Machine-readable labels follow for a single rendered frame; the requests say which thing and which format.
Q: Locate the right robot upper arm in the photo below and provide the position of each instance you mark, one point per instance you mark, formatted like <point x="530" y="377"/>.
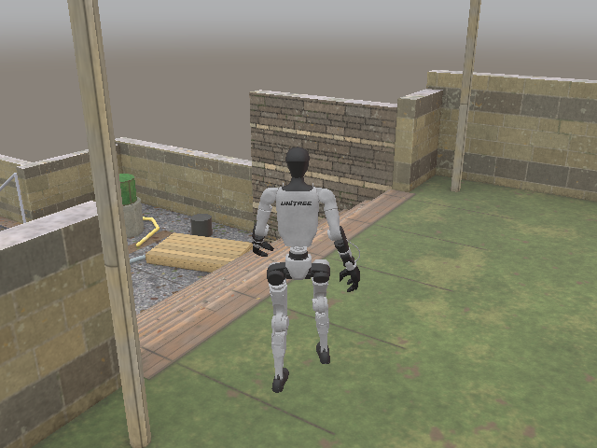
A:
<point x="327" y="197"/>

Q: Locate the robot right foot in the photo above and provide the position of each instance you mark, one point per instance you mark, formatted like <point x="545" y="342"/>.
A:
<point x="324" y="357"/>

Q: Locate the left robot forearm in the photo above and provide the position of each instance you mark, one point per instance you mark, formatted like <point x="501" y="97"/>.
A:
<point x="257" y="240"/>

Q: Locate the left robot upper arm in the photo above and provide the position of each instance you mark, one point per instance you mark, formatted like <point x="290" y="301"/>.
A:
<point x="264" y="210"/>

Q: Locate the robot right hand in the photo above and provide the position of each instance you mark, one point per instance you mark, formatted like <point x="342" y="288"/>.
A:
<point x="355" y="278"/>

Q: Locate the right robot forearm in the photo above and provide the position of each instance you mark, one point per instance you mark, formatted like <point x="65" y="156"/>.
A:
<point x="345" y="251"/>

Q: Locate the left robot thigh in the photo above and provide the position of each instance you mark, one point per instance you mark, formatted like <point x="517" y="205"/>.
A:
<point x="278" y="291"/>

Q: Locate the robot left hand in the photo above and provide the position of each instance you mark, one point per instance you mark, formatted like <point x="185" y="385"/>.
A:
<point x="261" y="253"/>

